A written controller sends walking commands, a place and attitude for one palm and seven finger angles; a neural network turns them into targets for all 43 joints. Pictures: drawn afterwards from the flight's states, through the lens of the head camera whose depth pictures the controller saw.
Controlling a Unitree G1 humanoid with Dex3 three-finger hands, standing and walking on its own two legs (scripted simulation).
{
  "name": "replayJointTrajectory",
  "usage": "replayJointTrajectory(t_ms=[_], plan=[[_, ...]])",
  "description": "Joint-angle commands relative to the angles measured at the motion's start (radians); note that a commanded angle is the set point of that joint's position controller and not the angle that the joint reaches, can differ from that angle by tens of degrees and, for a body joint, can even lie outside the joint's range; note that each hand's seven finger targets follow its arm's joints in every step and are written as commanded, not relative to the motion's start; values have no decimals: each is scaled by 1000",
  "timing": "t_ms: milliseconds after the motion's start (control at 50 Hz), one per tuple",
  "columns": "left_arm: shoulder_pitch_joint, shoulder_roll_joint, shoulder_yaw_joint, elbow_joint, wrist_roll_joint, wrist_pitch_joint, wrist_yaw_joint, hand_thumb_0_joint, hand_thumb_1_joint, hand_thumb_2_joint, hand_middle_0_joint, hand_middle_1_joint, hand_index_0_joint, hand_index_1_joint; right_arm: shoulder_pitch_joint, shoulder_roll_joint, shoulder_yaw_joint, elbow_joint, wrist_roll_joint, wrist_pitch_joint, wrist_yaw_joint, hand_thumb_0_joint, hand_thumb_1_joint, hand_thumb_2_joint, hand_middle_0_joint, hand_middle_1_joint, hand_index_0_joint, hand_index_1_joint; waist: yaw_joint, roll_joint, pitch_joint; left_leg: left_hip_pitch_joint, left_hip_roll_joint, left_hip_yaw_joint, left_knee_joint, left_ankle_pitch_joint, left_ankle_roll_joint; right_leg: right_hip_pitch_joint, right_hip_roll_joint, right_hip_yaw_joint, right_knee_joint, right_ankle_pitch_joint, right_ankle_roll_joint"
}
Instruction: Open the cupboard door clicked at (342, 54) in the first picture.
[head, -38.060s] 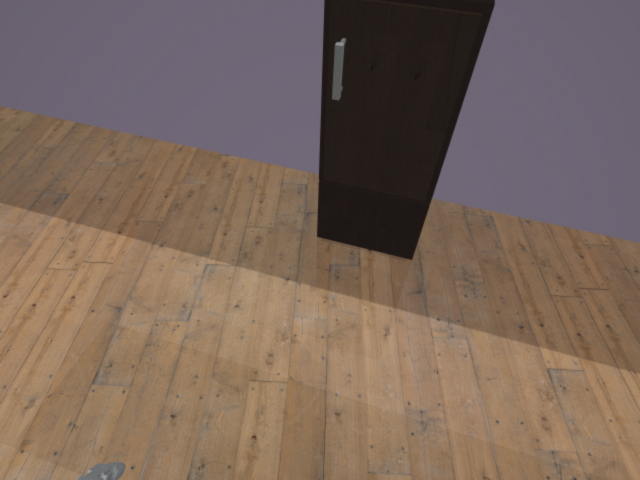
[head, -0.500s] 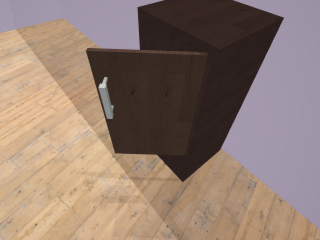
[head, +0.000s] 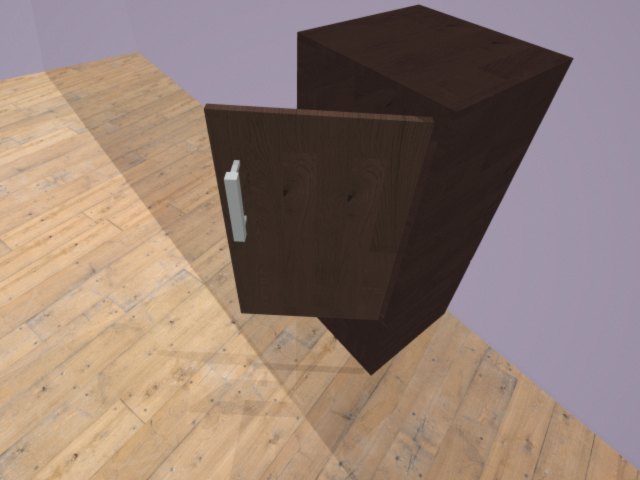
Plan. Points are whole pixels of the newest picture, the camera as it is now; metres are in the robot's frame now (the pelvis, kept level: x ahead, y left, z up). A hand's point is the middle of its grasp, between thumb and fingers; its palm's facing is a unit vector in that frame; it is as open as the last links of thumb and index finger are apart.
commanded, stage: come to a stop and stand still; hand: left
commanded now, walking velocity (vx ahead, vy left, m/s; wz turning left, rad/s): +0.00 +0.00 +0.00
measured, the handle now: (238, 201) +0.58 +0.19 +0.00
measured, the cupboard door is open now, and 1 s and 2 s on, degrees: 49 49 49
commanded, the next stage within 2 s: look again from close up in 0.10 s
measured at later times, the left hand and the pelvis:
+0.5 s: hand out of the picture -0.01 +0.16 -0.18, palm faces +0.03 -0.99 -0.14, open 7.3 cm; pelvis +0.01 +0.01 +0.01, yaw +0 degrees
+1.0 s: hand (176, 415) +0.20 +0.19 -0.02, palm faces +0.23 -0.97 -0.11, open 7.5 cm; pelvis +0.01 +0.00 -0.02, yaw +2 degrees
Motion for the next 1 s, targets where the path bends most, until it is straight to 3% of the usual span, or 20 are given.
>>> replayJointTrajectory(t_ms=[0, 140, 660, 740, 760, 780, 800, 820, 840, 860, 880, 920, 940, 960, 980], plan=[[70, 74, 7, -26, -4, -14, 4, 0, 900, 900, -200, -300, -200, -300, 26, -111, -20, -32, 5, -20, -10, 0, -900, -900, 200, 300, 200, 300, 6, 46, 88, -81, 116, -178, -198, -250, -8, -1, -73, 115, -117, -135, -35], [84, 65, 1, 2, -2, -17, 5, 0, 900, 900, -200, -300, -200, -300, 11, -112, -18, -13, 11, -25, -12, 0, -900, -900, 200, 300, 200, 300, 8, 39, 79, -50, 122, -173, -210, -198, -9, 30, -78, 105, -122, -53, -30], [85, 62, -3, 22, -5, -18, 10, 0, 900, 900, -200, -300, -200, -300, 6, -101, -13, 29, 14, -26, -14, 0, -900, -900, 200, 300, 200, 300, 12, 15, 71, 12, 119, -144, -211, -97, -16, 63, -88, 108, -147, 13, -26], [80, 59, -3, 20, -5, -15, 10, 0, 900, 900, -200, -300, -200, -300, 11, -98, -13, 34, 14, -23, -14, 0, -900, -900, 200, 300, 200, 300, 9, 16, 96, 5, 118, -144, -217, -115, -19, 47, -84, 109, -152, -8, -26], [95, 95, -13, 52, 12, -25, 44, 0, 900, 900, -200, -300, -200, -300, -86, -140, -8, -34, 14, -30, -8, 0, -900, -900, 200, 300, 200, 300, 39, 81, 125, 2, 122, -73, -37, 6, -47, 1, -105, 121, -137, 81, -31], [-634, 307, 78, -1552, -210, -236, 47, 0, 877, 890, -202, -315, -202, -315, -68, -315, -27, -423, 61, -168, -51, 0, -900, -900, 200, 300, 200, 300, -127, 274, -393, 329, 26, -87, -114, -8, -52, 54, 15, 17, -27, 42, -21], [-248, 256, 85, -1319, -139, -186, 107, 0, 853, 880, -203, -330, -203, -330, -139, -233, 9, -357, 70, -272, -77, 0, -900, -900, 200, 300, 200, 300, -9, 291, -369, 262, 75, -119, -171, -144, -64, 8, 30, -3, 67, -111, -44], [55, 81, -13, -1134, -142, -58, 137, 0, 830, 870, -205, -345, -205, -345, -142, -184, -5, -356, 86, -306, -66, 0, -900, -900, 200, 300, 200, 300, -23, 221, -155, 76, 79, -173, -218, -294, -94, -112, 45, -31, 114, -189, -31], [80, -79, -117, -1086, -182, -31, 125, 0, 807, 860, -207, -360, -207, -360, -112, -194, -9, -341, 101, -316, -71, 0, -900, -900, 200, 300, 200, 300, -41, 129, -5, -15, 59, -157, -180, -336, -66, -147, 45, -34, 97, -154, -26], [19, -47, -110, -1188, -209, -84, 110, 0, 783, 850, -208, -375, -208, -375, -139, -236, -22, -395, 99, -338, -75, 0, -900, -900, 200, 300, 200, 300, -47, 120, 66, -65, 50, -169, -113, -346, -51, -170, 39, -33, 64, -170, -20], [21, 4, -79, -1155, -194, -131, 104, 0, 760, 840, -210, -390, -210, -390, -143, -261, -26, -413, 80, -350, -70, 0, -900, -900, 200, 300, 200, 300, -68, 30, 63, -111, 39, -173, -52, -364, -47, -220, 36, -25, 55, -239, -14], [36, -20, -65, -1017, -190, -247, 53, 0, 713, 820, -213, -420, -213, -420, -150, -267, -46, -460, 58, -357, -50, 0, -900, -900, 200, 300, 200, 300, -71, -148, 73, -212, 18, -160, 92, -372, -53, -360, 35, -28, 115, -348, -11], [95, -33, -34, -946, -196, -322, 8, 0, 690, 810, -215, -435, -215, -435, -158, -260, -62, -479, 44, -358, -39, 0, -900, -900, 200, 300, 200, 300, -36, -223, 23, -281, 16, -135, 168, -352, -61, -423, 37, -28, 176, -402, -13], [189, -36, -4, -899, -218, -402, -49, 0, 667, 800, -217, -450, -217, -450, -178, -253, -72, -511, 37, -360, -24, 0, -900, -900, 200, 300, 200, 300, 7, -244, -10, -349, 10, -110, 238, -340, -65, -472, 37, -17, 228, -445, -17], [246, -20, 27, -899, -237, -485, -115, 0, 643, 790, -218, -465, -218, -465, -191, -250, -83, -543, 33, -356, -6, 0, -900, -900, 200, 300, 200, 300, 35, -238, -65, -409, 1, -86, 305, -312, -66, -486, 35, 3, 274, -459, -23]])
